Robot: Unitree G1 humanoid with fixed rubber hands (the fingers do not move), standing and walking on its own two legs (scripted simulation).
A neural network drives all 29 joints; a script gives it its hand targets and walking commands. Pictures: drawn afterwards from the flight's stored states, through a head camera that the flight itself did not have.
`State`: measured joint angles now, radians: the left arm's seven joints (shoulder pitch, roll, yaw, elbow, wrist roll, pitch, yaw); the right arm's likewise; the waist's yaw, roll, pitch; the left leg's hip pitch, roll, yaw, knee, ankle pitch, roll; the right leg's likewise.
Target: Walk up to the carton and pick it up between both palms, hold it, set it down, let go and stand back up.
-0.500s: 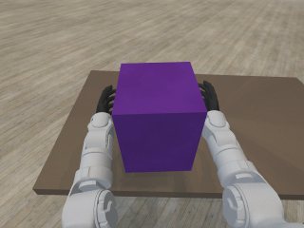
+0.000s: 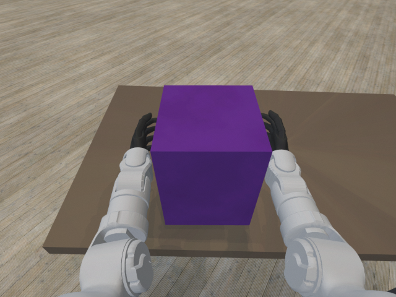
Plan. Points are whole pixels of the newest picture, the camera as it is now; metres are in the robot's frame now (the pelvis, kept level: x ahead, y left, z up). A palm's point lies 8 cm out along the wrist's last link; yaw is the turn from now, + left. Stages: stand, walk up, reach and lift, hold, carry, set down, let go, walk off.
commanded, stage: set down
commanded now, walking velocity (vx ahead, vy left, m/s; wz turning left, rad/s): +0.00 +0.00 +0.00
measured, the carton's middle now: (207, 157) +0.41 -0.01 +0.07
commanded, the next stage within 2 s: none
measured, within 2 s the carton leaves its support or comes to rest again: rests again in 1.52 s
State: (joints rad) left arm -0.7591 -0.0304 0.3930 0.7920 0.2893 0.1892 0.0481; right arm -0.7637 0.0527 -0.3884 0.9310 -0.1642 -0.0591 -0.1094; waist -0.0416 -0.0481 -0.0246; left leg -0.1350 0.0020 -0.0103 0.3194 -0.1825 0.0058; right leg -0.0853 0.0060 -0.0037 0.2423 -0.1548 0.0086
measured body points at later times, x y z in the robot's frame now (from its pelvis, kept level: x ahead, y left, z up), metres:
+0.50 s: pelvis +0.00 +0.00 +0.00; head +0.03 +0.02 +0.45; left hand +0.43 +0.14 +0.08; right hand +0.42 -0.15 +0.09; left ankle -0.01 +0.11 -0.75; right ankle -0.02 -0.12 -0.75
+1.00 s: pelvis +0.01 +0.00 +0.00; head +0.07 +0.02 +0.44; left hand +0.44 +0.14 +0.03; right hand +0.42 -0.15 +0.06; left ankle -0.01 +0.11 -0.75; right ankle -0.02 -0.12 -0.75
